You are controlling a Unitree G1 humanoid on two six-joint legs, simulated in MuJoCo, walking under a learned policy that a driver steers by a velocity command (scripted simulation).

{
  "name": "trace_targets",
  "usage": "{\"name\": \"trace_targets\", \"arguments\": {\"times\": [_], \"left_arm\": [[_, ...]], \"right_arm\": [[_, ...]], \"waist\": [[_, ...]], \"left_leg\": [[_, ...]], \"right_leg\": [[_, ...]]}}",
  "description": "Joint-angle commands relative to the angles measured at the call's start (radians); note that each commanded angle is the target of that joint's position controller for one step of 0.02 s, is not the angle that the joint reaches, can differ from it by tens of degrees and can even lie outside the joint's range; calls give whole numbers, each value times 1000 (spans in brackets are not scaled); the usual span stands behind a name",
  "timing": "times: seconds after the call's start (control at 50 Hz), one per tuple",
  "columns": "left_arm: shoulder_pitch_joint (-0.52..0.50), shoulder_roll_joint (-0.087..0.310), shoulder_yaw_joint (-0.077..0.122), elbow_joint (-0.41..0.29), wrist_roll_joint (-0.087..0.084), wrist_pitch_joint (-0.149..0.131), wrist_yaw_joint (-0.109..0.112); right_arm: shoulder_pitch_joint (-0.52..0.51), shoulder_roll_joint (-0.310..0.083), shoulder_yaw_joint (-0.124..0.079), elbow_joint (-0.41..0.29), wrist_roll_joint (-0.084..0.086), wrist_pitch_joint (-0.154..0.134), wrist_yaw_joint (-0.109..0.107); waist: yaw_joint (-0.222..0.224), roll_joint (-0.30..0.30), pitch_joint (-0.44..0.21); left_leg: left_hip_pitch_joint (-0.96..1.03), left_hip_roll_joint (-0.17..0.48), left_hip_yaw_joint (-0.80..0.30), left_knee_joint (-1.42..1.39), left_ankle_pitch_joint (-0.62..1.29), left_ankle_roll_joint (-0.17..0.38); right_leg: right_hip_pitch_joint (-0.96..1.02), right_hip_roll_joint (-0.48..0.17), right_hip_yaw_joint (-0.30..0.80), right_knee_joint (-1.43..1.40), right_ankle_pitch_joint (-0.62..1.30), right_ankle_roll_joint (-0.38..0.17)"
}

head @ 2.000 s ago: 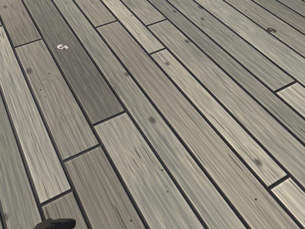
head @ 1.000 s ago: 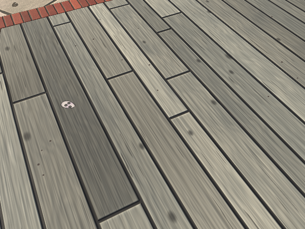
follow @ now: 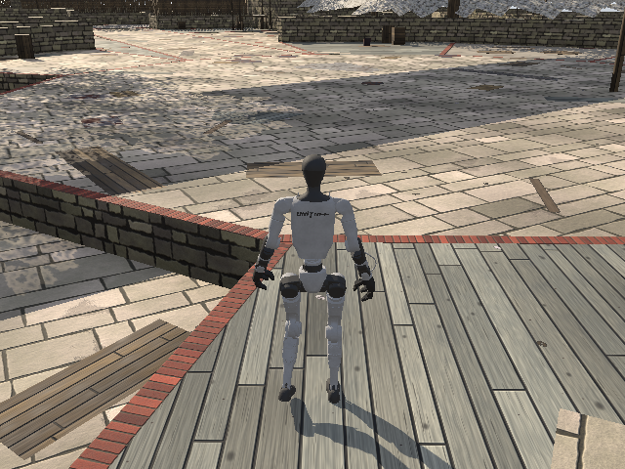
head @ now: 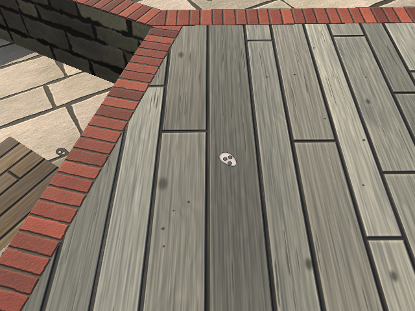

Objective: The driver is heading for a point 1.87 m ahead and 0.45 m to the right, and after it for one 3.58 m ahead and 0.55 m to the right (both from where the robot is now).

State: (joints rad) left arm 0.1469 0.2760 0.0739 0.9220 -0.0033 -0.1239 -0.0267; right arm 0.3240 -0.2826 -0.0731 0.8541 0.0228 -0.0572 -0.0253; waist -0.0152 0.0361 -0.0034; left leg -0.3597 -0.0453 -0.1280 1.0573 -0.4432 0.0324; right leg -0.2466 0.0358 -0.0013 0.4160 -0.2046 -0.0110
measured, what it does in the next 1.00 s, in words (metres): walks ahead: left foot, then right foot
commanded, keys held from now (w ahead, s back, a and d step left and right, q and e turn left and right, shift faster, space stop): no key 1.00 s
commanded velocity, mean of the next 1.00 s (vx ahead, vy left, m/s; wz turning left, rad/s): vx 0.08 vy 0.00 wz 0.05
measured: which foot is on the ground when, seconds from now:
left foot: up 0.00-0.26, down 0.28-1.00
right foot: down 0.00-0.28, up 0.30-0.54, down 0.56-1.00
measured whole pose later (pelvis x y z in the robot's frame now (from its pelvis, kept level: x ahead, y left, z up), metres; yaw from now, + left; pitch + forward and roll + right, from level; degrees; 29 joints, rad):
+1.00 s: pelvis +0.19 -0.01 +0.00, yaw +1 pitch -1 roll +0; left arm 0.17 0.24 0.01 1.06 0.00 -0.01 0.02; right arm 0.14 -0.25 -0.05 1.02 0.00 0.01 -0.03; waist 0.01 0.00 0.04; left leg -0.23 0.01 -0.01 0.49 -0.24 -0.01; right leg -0.14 -0.01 -0.02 0.49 -0.33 0.00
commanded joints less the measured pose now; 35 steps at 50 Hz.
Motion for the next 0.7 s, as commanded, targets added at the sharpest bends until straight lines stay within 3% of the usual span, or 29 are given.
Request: {"name": "trace_targets", "arguments": {"times": [0.02,0.04,0.08,0.12,0.2,0.24,0.26,0.28,0.3,0.32,0.34,0.36,0.4,0.46,0.52,0.54,0.56,0.58,0.6,0.64,0.7], "left_arm": [[21,89,6,-28,10,6,4],[26,88,2,-17,11,10,7],[27,121,6,1,9,20,21],[24,155,11,9,3,35,33],[55,165,8,35,-14,54,36],[40,161,4,42,-24,60,37],[60,150,0,51,-20,59,36],[92,127,-10,50,2,54,33],[217,50,-35,66,21,49,29],[206,54,-40,77,11,63,27],[154,99,-28,64,-7,80,25],[121,108,-23,60,-14,98,34],[100,114,-14,61,-5,131,56],[135,73,-22,83,4,143,65],[139,56,-25,99,18,140,56],[121,68,-25,92,32,141,51],[94,102,-22,76,36,140,51],[62,161,-12,71,18,139,56],[33,135,-16,75,13,132,54],[1,98,-28,74,24,109,52],[36,98,-31,90,13,89,49]], "right_arm": [[-27,-107,-30,-78,-16,-15,1],[-33,-78,-24,-85,-17,-10,5],[-88,-28,-6,-114,-18,-4,8],[-128,-10,6,-125,-17,-2,13],[-184,-50,-2,-135,-18,8,22],[-158,-69,-12,-125,-28,7,24],[-123,-97,-24,-112,-35,7,19],[-77,-163,-40,-110,-44,8,10],[-45,-172,-33,-107,-63,19,5],[-26,-90,-10,-94,-53,27,14],[-70,-61,5,-92,-36,28,23],[-124,-74,4,-95,-31,28,26],[-230,-97,1,-108,-35,28,22],[-284,-91,1,-95,-48,33,15],[-293,-71,8,-67,-30,39,11],[-260,-53,14,-46,-28,39,13],[-232,-47,17,-29,-35,41,14],[-206,-46,15,-30,-43,44,13],[-227,-38,19,-27,-45,46,7],[-231,-54,12,-11,-36,47,-3],[-205,-63,9,22,-35,44,-1]], "waist": [[14,-125,2],[9,-143,-6],[11,-149,-9],[20,-153,-41],[34,-151,-52],[-2,-131,-49],[-19,-108,-67],[-25,-31,-126],[20,119,-256],[-14,175,-312],[-6,136,-236],[5,99,-163],[39,77,-76],[66,106,-79],[83,87,-84],[76,60,-63],[51,15,-16],[1,-86,29],[5,-138,53],[0,-142,53],[16,-92,7]], "left_leg": [[-302,102,6,47,61,-19],[-263,101,38,-3,75,-31],[-218,101,85,-160,140,-55],[-107,86,119,-319,263,-57],[-2,54,126,-472,390,-31],[91,40,132,-584,463,6],[184,40,124,-640,559,32],[334,147,27,-610,935,75],[543,341,-162,-544,1197,226],[518,417,-269,-591,1164,308],[440,382,-252,-629,960,279],[368,346,-219,-666,776,238],[189,297,-155,-741,570,188],[55,239,-67,-771,466,167],[7,194,-18,-756,228,125],[-12,166,-6,-753,101,79],[-29,133,11,-730,-2,35],[6,80,55,-715,12,0],[114,56,90,-675,96,-21],[194,64,91,-624,222,-11],[195,75,83,-613,372,3]], "right_leg": [[235,-292,243,-126,576,-179],[201,-273,195,-128,679,-178],[158,-251,126,-141,789,-190],[122,-221,69,-148,796,-173],[148,-231,69,-118,698,-150],[146,-222,73,-45,638,-121],[131,-188,65,21,611,-91],[61,-135,27,138,451,-41],[-81,-62,-6,333,22,19],[-101,-46,40,469,-434,49],[-154,-65,67,530,-531,55],[-196,-80,61,555,-503,57],[-153,-107,54,489,-388,72],[4,-90,12,339,-220,76],[138,-67,-23,119,14,48],[157,-80,-4,57,69,30],[131,-134,54,-2,47,2],[22,-158,71,-14,-101,-36],[-108,-146,85,-64,-279,-45],[-144,-133,78,-94,-237,-10],[-40,-115,53,-42,-40,6]]}}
